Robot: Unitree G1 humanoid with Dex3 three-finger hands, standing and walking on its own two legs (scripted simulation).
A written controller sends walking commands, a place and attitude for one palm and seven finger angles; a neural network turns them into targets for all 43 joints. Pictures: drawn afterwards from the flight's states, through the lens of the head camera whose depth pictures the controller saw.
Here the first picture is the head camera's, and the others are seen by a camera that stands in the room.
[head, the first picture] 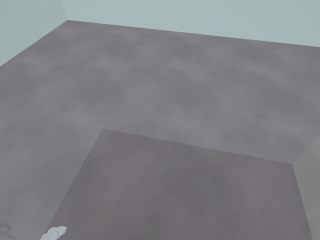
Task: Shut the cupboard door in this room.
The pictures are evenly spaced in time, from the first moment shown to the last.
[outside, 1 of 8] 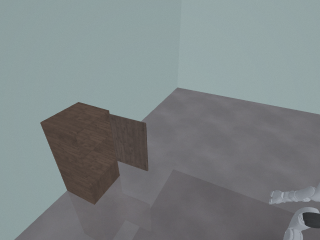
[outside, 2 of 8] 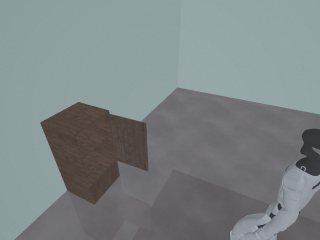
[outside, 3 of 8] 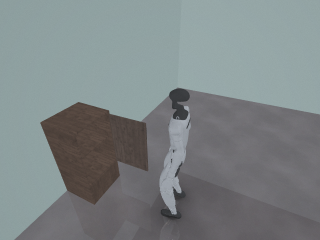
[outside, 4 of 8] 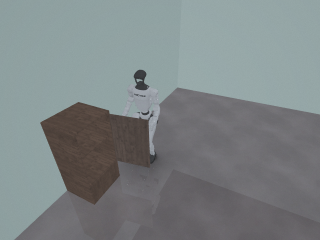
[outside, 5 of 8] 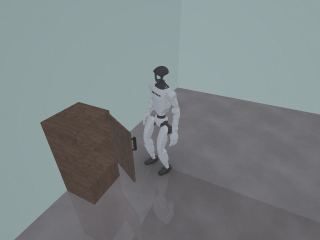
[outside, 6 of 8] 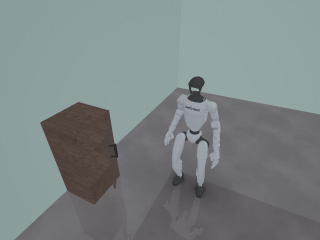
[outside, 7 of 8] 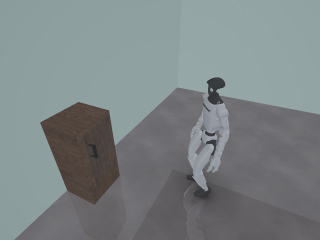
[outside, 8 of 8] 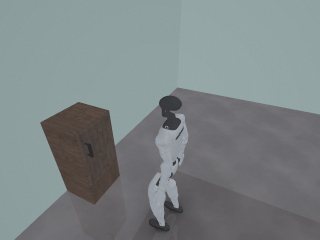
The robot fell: no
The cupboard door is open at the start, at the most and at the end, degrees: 93 101 0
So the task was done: yes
